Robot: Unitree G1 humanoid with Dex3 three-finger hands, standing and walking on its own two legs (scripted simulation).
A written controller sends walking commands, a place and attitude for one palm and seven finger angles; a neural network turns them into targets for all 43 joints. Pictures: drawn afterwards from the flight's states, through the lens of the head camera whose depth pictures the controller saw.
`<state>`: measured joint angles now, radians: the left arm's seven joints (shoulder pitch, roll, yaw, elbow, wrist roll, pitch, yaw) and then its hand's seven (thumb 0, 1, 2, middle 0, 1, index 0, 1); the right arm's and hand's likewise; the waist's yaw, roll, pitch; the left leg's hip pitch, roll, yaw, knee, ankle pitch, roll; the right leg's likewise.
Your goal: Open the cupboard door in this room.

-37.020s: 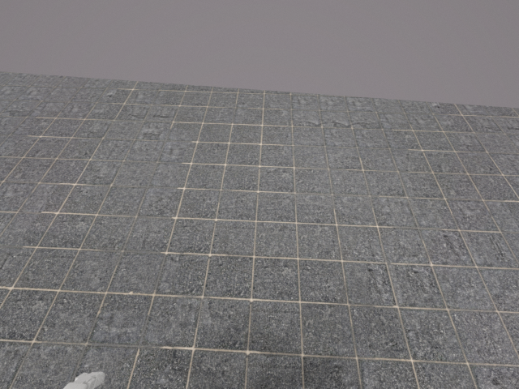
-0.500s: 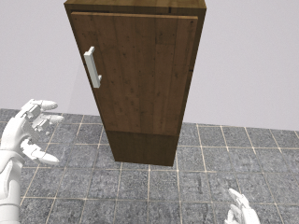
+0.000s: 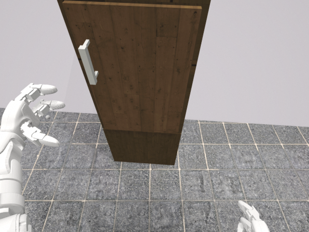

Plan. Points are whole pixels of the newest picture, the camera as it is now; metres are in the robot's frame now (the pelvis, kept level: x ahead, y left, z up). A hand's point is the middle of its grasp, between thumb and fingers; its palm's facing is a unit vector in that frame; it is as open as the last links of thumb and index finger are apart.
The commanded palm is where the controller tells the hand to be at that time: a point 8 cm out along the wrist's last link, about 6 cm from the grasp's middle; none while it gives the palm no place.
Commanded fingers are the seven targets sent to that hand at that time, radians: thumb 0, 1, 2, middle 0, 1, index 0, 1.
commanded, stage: move the hooked fingers beside the handle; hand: left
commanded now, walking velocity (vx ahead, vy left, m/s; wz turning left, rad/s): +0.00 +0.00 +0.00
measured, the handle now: (90, 62) +0.59 +0.24 +0.10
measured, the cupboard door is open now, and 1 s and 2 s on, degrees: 0 0 0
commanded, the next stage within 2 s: none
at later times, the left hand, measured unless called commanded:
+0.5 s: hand (58, 95) +0.43 +0.28 +0.11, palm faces -0.02 -1.00 +0.00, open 14.0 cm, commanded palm +0.41 +0.34 +0.11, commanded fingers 0.00 -0.50 0.30 -0.30 -1.20 -0.30 -1.20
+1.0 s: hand (66, 75) +0.52 +0.29 +0.11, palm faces -0.04 -1.00 +0.02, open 14.0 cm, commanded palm +0.51 +0.34 +0.10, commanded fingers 0.00 -0.50 0.30 -0.30 -1.20 -0.30 -1.20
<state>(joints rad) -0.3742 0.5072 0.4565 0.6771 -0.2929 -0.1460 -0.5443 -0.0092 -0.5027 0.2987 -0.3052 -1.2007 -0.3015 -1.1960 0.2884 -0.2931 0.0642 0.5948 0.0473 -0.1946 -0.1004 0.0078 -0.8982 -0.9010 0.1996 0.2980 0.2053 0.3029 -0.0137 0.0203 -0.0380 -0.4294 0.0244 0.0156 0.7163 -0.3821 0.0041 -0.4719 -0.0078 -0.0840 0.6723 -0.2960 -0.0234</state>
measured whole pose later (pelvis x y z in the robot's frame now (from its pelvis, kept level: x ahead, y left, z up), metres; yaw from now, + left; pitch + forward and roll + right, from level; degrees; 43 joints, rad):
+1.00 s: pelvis +0.01 +0.03 -0.02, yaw -2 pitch +18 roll -3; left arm -1.00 0.82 0.52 1.29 -0.11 -0.26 -0.55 -0.01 -0.50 0.30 -0.30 -1.20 -0.30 -1.20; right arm 0.42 -0.30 0.07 0.62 0.01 0.04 -0.07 0.00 -0.90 -0.90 0.20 0.30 0.21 0.30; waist -0.18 0.00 -0.05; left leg -0.74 0.04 0.03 0.85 -0.43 0.04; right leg -0.75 0.00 -0.07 0.73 -0.29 0.01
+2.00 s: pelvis +0.02 +0.02 -0.02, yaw -2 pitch +21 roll -4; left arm -1.03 0.82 0.51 1.29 -0.09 -0.24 -0.51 -0.01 -0.50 0.30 -0.30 -1.20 -0.28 -1.19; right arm 0.40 -0.29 0.08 0.57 0.01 0.12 -0.03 0.00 -0.90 -0.90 0.20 0.30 0.21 0.30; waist -0.19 0.02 -0.07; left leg -0.77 0.05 0.00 0.88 -0.47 0.03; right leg -0.77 0.02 -0.08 0.74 -0.32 0.00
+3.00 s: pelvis +0.02 +0.02 -0.02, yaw -2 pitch +20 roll -4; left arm -1.04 0.69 0.46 1.27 -0.09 -0.27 -0.40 -0.01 -0.50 0.30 -0.30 -1.20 -0.31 -1.21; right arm 0.42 -0.28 0.07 0.60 -0.01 0.08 -0.02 0.00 -0.90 -0.90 0.20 0.30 0.21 0.30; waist -0.19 0.03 -0.08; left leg -0.77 0.05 0.00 0.88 -0.46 0.03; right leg -0.78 0.02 -0.08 0.75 -0.32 0.00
